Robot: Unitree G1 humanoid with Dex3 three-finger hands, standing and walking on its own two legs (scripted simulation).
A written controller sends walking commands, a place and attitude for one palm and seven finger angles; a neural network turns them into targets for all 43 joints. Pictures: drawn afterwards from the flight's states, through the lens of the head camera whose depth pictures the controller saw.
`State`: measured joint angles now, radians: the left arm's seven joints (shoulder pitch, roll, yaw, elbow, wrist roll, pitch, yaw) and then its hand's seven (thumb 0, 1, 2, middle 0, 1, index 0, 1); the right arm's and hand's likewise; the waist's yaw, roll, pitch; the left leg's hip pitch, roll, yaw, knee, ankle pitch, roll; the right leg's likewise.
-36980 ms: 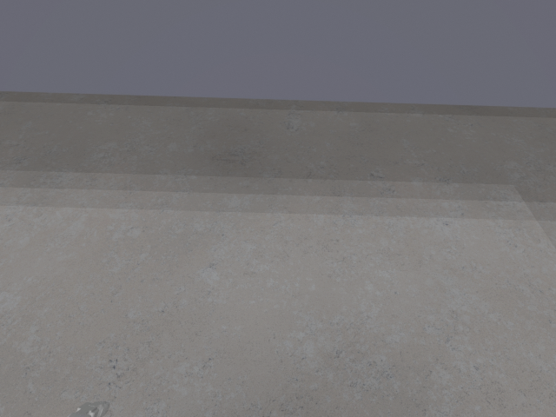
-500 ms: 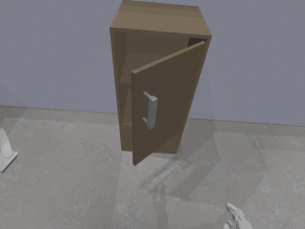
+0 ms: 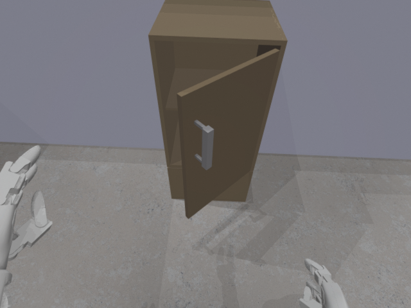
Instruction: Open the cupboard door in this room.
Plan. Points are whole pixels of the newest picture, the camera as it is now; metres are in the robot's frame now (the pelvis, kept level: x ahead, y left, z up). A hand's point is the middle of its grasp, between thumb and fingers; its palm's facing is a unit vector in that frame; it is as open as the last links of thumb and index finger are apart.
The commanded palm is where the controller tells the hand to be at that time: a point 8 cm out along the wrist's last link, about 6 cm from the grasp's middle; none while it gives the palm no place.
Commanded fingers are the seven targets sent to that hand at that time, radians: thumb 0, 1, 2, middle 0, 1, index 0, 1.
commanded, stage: let the arm hang, fingers relaxed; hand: left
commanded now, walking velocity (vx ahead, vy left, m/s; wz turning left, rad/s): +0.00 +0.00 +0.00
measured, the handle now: (202, 145) +0.55 +0.04 -0.03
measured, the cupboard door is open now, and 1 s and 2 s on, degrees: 44 44 44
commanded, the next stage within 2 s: look to check the result in 1.06 s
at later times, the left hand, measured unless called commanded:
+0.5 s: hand out of the picture -0.10 +0.14 -0.17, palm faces +0.07 -0.98 -0.16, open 7.3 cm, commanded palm none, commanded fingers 0.00 0.90 0.90 -0.20 -0.30 -0.20 -0.30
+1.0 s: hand out of the picture -0.01 +0.14 -0.18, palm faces +0.08 -0.99 -0.15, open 7.4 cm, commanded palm none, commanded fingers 0.00 0.90 0.90 -0.20 -0.30 -0.20 -0.30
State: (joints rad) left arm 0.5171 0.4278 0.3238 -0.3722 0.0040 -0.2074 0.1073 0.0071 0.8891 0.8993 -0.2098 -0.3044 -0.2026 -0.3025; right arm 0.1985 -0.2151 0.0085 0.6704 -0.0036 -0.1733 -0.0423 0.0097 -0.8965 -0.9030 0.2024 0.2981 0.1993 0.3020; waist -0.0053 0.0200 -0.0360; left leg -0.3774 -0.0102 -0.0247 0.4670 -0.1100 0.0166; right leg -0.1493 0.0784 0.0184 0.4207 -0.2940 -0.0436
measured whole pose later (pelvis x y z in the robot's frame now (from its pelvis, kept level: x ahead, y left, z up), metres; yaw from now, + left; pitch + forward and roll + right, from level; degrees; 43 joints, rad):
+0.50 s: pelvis +0.00 -0.01 +0.00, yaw +2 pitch -2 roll -1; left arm 0.41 0.15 0.00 1.18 0.00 0.03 0.03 0.01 0.92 0.90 -0.21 -0.30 -0.20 -0.30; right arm 0.31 -0.15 0.01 1.15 -0.01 0.03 -0.04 0.01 -0.90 -0.90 0.20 0.30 0.19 0.30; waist 0.01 -0.01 0.08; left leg -0.30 -0.01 -0.06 0.45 -0.11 0.00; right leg -0.06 0.08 -0.02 0.40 -0.30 -0.06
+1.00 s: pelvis +0.01 -0.01 +0.00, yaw +2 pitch -3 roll +0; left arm 0.33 0.11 0.00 1.12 0.01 -0.01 0.05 0.00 0.91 0.90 -0.20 -0.30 -0.20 -0.30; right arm 0.30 -0.11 0.00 1.15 -0.02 0.01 -0.04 0.01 -0.91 -0.90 0.20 0.30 0.19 0.30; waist -0.01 -0.01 0.03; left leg -0.27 -0.03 -0.05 0.44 -0.12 0.01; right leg -0.05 0.06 -0.01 0.43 -0.33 -0.06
